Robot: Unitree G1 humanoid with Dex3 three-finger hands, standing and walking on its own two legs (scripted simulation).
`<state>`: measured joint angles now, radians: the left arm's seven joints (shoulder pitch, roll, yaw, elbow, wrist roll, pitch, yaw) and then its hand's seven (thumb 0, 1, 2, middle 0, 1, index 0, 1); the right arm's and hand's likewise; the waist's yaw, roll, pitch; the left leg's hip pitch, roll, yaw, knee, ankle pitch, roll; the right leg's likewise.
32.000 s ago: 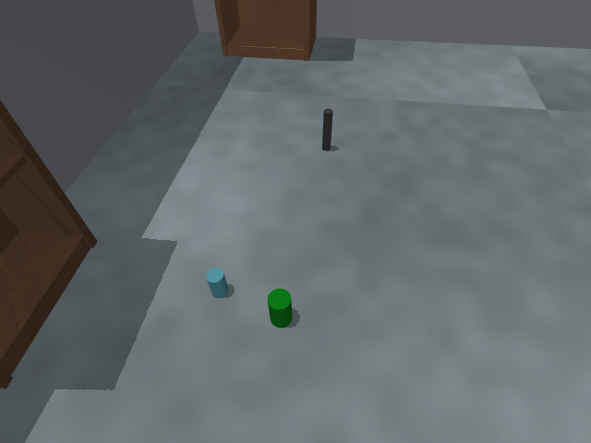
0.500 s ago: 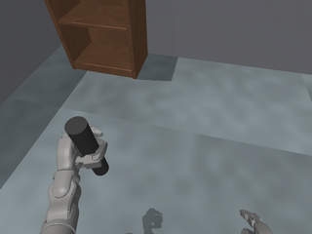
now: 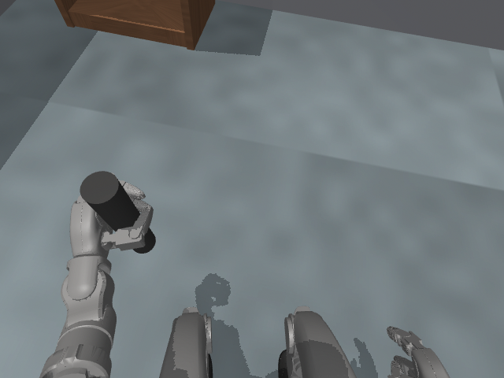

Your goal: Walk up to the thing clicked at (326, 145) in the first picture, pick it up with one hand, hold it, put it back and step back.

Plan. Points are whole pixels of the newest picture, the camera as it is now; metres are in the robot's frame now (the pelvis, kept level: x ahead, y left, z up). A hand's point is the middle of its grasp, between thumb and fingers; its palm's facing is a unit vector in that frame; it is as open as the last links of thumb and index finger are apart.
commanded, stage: crouch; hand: left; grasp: from the side
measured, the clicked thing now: (126, 220) +0.37 +0.20 -0.03
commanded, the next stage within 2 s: lower in 1.26 s
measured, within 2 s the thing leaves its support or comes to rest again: neither
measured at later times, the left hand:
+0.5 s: hand (156, 241) +0.41 +0.20 -0.24, palm faces +0.12 -0.99 -0.02, open 6.1 cm
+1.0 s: hand (164, 244) +0.43 +0.21 -0.34, palm faces +0.11 -0.99 -0.02, open 6.1 cm
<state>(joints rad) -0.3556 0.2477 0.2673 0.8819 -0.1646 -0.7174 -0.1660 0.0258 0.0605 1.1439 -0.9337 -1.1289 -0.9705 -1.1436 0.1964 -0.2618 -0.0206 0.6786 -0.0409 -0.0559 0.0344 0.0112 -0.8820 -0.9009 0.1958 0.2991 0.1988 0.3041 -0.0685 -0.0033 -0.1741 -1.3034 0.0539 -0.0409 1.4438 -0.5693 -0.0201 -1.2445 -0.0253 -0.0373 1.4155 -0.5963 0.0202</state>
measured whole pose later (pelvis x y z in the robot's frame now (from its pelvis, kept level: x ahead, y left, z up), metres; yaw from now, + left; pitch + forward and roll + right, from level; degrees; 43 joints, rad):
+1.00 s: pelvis -0.06 +0.00 -0.29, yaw -7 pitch +28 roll -7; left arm -0.73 0.54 0.53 1.18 -0.08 -0.74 -0.21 0.02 0.05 1.16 -0.94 -1.13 -0.97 -1.15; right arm 0.09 -0.30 0.12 0.72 -0.15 0.01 0.10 0.01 -0.90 -0.90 0.20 0.30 0.20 0.30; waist -0.18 -0.04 -0.01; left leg -2.26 0.04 -0.18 2.42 -0.66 -0.04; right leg -2.16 0.02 -0.08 2.35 -0.68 0.03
